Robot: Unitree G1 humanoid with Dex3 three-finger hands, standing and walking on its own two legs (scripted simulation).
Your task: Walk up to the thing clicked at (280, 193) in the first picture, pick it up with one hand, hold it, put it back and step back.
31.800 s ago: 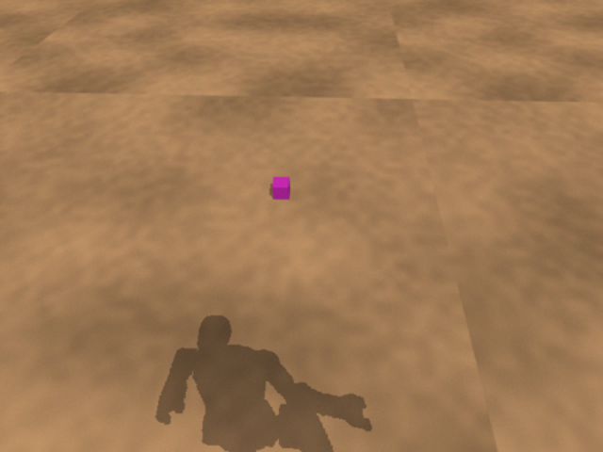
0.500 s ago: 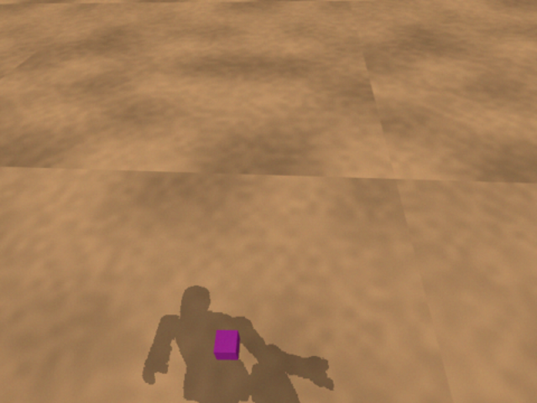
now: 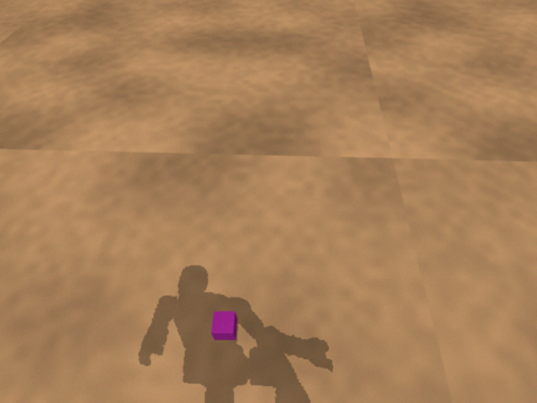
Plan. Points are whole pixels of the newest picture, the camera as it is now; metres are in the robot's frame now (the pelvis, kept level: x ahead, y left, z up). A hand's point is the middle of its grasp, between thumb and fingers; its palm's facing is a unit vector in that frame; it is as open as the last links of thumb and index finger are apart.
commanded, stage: step back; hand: left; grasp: from above
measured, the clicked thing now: (224, 325) +0.48 +0.23 -0.74
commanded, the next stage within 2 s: none
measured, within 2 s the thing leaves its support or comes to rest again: neither
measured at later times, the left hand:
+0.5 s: hand out of the picture +0.06 +0.31 -0.18, palm faces -0.06 -0.93 -0.36, open 7.4 cm
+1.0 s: hand out of the picture -0.04 +0.30 -0.15, palm faces -0.06 -0.92 -0.40, open 7.4 cm
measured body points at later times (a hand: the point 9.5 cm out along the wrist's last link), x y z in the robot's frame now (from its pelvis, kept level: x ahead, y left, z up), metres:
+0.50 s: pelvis -0.08 +0.05 -0.01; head +0.00 +0.08 +0.43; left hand +0.06 +0.35 -0.15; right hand -0.04 -0.27 -0.12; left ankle -0.08 +0.14 -0.74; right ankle -0.09 -0.10 -0.66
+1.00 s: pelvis -0.19 +0.05 -0.02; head -0.13 +0.05 +0.43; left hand -0.04 +0.35 -0.13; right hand -0.10 -0.27 -0.14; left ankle -0.22 +0.17 -0.72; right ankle -0.14 -0.08 -0.74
